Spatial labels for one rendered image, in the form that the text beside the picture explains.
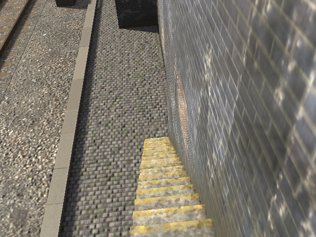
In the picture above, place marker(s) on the stairs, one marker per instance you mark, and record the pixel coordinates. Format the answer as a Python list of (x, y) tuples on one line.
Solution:
[(166, 203)]

